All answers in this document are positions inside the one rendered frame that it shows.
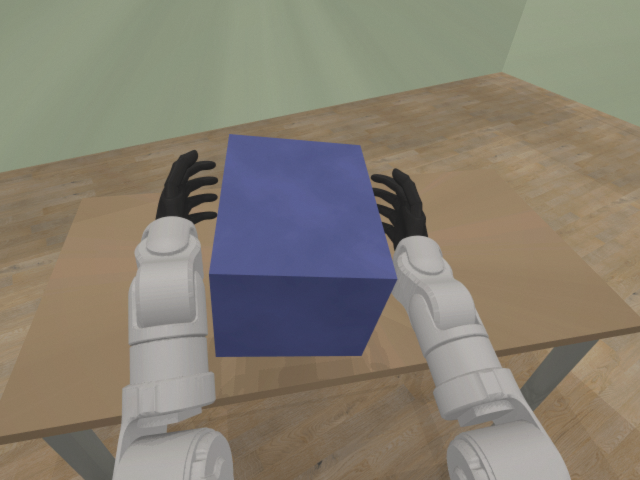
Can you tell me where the robot left hand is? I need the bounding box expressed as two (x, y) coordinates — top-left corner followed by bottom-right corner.
(155, 150), (218, 224)

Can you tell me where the robot left upper arm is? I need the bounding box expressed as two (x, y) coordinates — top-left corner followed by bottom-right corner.
(114, 427), (234, 480)

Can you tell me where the robot right hand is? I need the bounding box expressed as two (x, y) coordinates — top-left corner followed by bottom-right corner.
(371, 168), (428, 251)

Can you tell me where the robot right forearm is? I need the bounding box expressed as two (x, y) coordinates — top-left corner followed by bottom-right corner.
(391, 236), (571, 480)

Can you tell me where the robot right upper arm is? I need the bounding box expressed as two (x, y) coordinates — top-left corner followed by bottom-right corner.
(447, 420), (569, 480)

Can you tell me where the robot left forearm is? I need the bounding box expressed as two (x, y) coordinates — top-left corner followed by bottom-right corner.
(112, 216), (216, 480)

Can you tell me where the carton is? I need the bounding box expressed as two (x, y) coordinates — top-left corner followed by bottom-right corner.
(209, 134), (397, 357)

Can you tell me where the table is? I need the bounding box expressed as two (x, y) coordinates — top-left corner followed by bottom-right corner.
(0, 169), (640, 480)

